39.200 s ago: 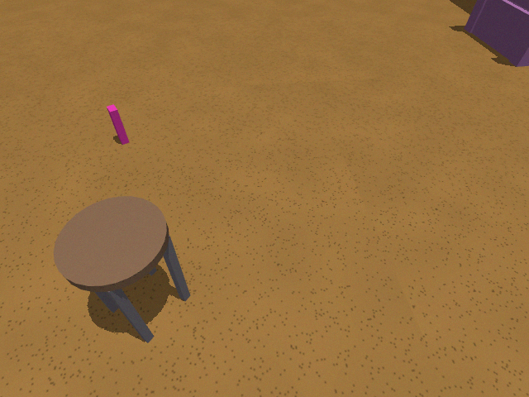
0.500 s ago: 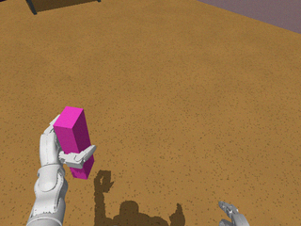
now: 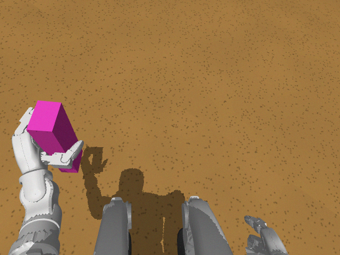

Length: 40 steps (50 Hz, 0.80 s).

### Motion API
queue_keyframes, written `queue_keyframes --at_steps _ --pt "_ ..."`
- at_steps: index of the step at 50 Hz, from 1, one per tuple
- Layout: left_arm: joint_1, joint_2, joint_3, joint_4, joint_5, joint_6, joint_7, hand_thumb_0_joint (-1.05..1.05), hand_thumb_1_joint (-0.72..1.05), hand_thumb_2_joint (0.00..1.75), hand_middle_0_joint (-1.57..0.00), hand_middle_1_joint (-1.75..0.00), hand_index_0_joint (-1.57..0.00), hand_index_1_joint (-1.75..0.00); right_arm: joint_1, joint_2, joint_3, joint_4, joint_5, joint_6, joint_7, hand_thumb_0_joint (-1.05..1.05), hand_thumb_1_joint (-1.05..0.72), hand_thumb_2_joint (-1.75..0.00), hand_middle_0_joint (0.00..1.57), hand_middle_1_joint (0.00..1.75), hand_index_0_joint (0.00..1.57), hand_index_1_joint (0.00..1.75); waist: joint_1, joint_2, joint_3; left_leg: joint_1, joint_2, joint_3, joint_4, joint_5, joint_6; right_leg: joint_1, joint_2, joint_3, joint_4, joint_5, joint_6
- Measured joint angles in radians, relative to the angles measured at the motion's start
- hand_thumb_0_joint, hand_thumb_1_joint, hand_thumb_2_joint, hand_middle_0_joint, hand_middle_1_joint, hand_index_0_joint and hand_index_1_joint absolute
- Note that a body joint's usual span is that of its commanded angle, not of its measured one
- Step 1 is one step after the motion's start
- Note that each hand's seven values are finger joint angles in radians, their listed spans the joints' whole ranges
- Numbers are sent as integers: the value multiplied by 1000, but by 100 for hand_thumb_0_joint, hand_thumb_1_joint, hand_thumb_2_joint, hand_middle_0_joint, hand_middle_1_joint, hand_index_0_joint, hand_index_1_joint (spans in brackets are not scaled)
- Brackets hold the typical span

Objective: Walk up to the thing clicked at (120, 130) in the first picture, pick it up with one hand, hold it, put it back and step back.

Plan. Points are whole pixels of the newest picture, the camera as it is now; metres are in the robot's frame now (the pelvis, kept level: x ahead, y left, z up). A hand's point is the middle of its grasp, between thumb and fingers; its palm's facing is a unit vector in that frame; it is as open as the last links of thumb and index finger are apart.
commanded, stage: crouch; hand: left
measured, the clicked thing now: (61, 143) +0.38 +0.23 -0.03
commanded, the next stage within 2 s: lower in 1.16 s
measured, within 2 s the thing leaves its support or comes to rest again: neither
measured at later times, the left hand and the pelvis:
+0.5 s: hand (77, 161) +0.38 +0.25 -0.21, palm faces +0.34 -0.94 -0.06, open 9.9 cm; pelvis -0.05 +0.00 -0.17, yaw -3 degrees
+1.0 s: hand (82, 167) +0.39 +0.25 -0.29, palm faces +0.31 -0.95 -0.05, open 9.9 cm; pelvis -0.05 +0.00 -0.24, yaw -5 degrees
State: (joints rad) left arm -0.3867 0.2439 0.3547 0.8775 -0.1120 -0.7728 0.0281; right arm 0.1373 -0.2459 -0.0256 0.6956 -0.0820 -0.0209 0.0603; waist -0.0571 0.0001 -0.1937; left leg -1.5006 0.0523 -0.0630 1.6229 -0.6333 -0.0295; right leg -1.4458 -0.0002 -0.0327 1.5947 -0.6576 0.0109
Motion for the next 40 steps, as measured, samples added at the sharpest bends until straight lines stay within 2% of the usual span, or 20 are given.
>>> queue_keyframes --at_steps 7,12,17,25,33,40 --pt "-44 15 43 46 -14 -22 -32 4 -42 118 -80 -123 -70 -118 -48 3 9 13 -11 10 25 1 -90 -91 20 30 20 29 13 4 3 -213 0 -14 186 -31 -3 -213 5 -2 189 -34 -1" --pt "-85 29 84 93 8 -38 -39 4 -42 118 -80 -123 -70 -118 -74 5 21 20 -24 13 35 1 -91 -91 20 30 20 29 7 -15 17 -346 -2 -30 311 -38 -12 -345 8 -9 316 -43 -7" --pt "-129 73 118 112 29 -45 -35 4 -42 118 -80 -124 -70 -118 -94 5 30 30 -37 19 32 1 -91 -91 20 30 20 29 -12 -31 44 -451 -7 -50 427 -38 -22 -449 10 -19 431 -45 -11" --pt "-196 134 150 167 28 -22 -68 4 -43 119 -80 -123 -71 -117 -83 -7 40 47 -39 31 25 1 -92 -91 20 30 20 29 -34 -23 68 -568 -12 -60 560 -31 -20 -564 15 -17 561 -36 -5" --pt "-191 130 181 177 9 -4 -85 4 -43 119 -81 -122 -71 -117 -60 -19 58 46 -31 40 23 1 -91 -91 20 30 20 30 -40 -18 97 -650 -15 -64 645 -20 -15 -645 20 -12 643 -24 4" --pt "-192 159 193 173 27 -14 -95 4 -42 119 -80 -123 -71 -117 -78 -15 81 51 -45 42 21 1 -91 -91 21 30 20 30 -51 -46 130 -693 -21 -85 710 -22 -24 -686 23 -25 702 -24 2"
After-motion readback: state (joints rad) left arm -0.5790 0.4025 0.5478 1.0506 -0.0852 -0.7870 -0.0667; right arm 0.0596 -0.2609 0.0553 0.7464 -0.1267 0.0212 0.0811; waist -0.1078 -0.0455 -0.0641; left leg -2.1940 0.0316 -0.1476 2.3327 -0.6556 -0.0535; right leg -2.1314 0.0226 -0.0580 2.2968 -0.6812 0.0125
